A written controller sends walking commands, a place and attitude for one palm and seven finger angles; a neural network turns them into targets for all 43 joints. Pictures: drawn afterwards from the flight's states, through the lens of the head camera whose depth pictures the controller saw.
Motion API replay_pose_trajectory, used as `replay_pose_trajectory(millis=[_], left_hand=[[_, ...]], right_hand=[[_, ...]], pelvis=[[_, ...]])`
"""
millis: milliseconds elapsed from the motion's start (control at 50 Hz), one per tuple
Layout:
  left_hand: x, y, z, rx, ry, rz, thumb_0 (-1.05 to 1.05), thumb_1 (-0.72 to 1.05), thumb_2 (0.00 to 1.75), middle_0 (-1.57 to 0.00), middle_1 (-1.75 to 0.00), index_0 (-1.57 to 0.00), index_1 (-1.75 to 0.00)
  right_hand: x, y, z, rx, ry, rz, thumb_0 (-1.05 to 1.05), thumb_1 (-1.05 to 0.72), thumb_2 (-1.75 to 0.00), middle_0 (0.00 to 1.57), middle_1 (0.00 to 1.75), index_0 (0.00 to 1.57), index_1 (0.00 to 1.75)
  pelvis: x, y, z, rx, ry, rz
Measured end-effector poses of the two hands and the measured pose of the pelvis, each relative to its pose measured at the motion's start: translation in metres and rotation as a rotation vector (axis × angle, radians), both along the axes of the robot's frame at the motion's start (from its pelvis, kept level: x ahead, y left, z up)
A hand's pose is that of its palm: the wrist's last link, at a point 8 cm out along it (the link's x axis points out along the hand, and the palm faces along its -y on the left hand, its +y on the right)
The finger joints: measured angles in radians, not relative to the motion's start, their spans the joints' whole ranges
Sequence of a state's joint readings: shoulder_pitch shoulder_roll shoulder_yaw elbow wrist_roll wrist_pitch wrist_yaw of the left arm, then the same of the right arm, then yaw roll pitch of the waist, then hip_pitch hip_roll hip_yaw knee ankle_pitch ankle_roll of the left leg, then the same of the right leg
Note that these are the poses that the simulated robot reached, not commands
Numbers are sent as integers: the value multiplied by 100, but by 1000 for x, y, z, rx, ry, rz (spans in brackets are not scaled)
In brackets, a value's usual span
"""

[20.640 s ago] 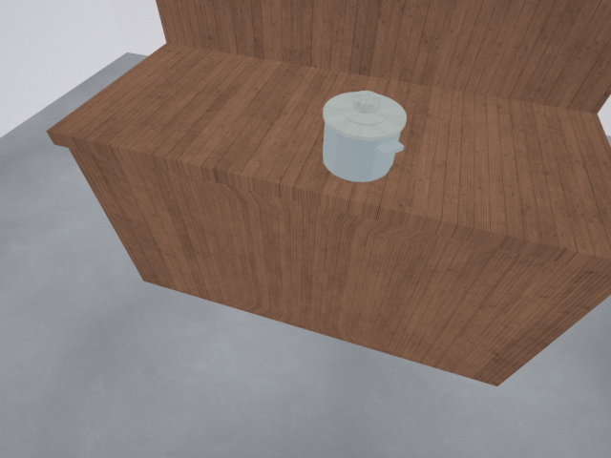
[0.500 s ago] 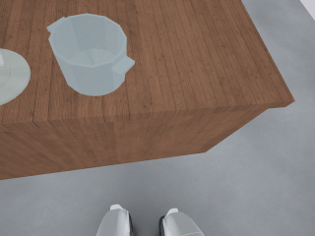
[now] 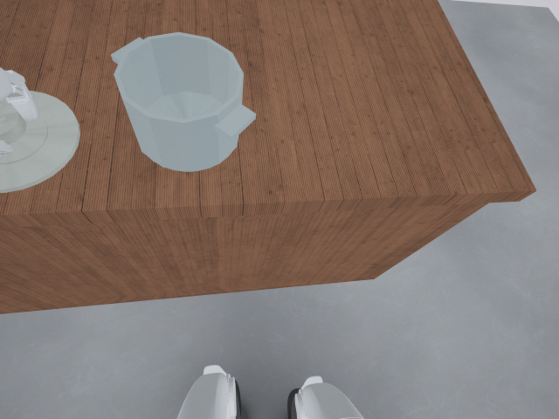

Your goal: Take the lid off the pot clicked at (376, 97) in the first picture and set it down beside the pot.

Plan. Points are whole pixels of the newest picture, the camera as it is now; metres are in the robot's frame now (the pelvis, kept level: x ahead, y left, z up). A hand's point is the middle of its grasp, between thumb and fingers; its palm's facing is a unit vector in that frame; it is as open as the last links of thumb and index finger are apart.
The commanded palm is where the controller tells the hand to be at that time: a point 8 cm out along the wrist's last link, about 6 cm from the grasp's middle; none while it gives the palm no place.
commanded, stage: open the fingers wide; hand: left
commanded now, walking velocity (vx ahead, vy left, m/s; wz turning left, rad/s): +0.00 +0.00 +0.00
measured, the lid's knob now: out of the picture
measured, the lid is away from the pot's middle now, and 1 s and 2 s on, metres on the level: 0.24 0.24 0.24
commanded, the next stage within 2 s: raise the empty hand in 0.76 s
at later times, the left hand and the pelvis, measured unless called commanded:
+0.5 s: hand out of the picture +0.47 +0.35 +0.06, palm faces -0.46 -0.11 -0.88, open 9.8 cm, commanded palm +0.51 +0.32 +0.11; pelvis +0.00 +0.00 +0.00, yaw +0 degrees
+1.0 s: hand out of the picture +0.47 +0.34 +0.06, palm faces -0.45 -0.11 -0.89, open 11.0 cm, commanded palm +0.51 +0.33 +0.12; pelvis +0.00 -0.01 +0.00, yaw +0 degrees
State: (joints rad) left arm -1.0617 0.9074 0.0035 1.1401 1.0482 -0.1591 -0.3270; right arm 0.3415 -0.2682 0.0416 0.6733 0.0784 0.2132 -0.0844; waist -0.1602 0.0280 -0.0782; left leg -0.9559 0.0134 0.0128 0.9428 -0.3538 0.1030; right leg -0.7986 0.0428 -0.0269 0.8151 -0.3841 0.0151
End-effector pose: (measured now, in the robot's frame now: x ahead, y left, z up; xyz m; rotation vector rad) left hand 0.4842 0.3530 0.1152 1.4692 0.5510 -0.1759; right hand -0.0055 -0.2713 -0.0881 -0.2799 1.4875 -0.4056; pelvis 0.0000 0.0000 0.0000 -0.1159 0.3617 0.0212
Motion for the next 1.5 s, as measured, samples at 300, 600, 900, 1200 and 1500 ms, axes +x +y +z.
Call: replay_pose_trajectory(millis=[300,600,900,1200,1500], left_hand=[[-3,-2,0,-2,15,-2,0,22,77,-46,-94,-47,-95],[-4,-8,-1,-1,19,-13,0,5,64,-37,-89,-38,-93],[-5,-9,-2,-1,19,1,0,2,61,-34,-89,-35,-90],[-6,-6,26,5,-3,25,0,2,60,-35,-89,-35,-89],[-6,-9,54,5,-17,19,0,2,60,-35,-89,-35,-89]], right_hand=[[5,-7,4,-10,-10,10,0,-90,-89,21,30,21,30],[6,-8,0,4,-6,11,0,-90,-89,21,30,21,30],[3,-16,1,-10,-12,7,0,-90,-89,21,30,21,30],[9,-16,6,0,-38,-3,0,-90,-89,21,30,21,30],[25,-16,9,13,-81,12,0,-90,-89,21,30,21,30]], pelvis=[[4,-2,3,7,-10,3],[4,-7,3,11,-6,3],[3,-12,2,15,-10,0],[8,-14,9,19,-33,1],[13,-13,16,29,-62,4]])
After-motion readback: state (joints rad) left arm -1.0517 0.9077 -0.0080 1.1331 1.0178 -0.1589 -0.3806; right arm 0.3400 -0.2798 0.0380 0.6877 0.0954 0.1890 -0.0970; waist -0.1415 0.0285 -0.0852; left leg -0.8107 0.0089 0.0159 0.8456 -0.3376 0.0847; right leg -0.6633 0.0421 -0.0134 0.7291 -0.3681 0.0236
